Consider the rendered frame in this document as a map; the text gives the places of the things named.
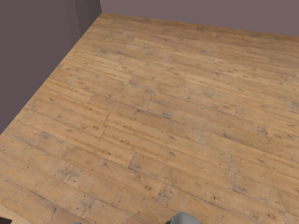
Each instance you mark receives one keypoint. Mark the right robot thigh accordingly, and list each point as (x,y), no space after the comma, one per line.
(183,218)

